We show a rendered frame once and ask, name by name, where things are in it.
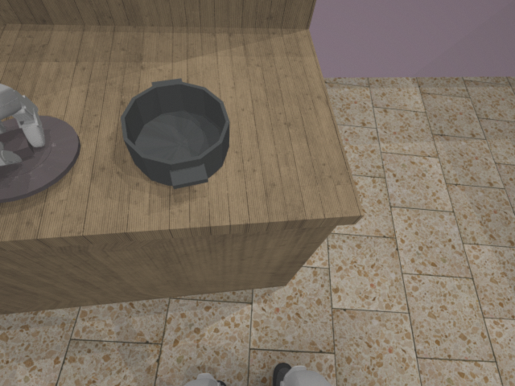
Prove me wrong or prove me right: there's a pot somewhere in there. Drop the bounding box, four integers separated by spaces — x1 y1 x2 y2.
121 78 229 189

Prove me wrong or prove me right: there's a right robot thigh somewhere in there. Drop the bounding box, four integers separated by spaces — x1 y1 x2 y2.
280 370 331 386

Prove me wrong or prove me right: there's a left robot hand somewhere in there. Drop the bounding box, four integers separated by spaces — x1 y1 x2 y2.
0 84 45 166

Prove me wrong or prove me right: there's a right robot shin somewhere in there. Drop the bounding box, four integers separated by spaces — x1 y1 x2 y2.
285 366 307 377

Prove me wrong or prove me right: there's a knob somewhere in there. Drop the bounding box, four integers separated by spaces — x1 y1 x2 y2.
0 128 34 158

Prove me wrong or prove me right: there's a table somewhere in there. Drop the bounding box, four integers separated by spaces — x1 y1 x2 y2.
0 0 364 314

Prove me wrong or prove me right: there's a lid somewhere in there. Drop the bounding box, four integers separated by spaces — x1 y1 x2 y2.
0 116 80 203

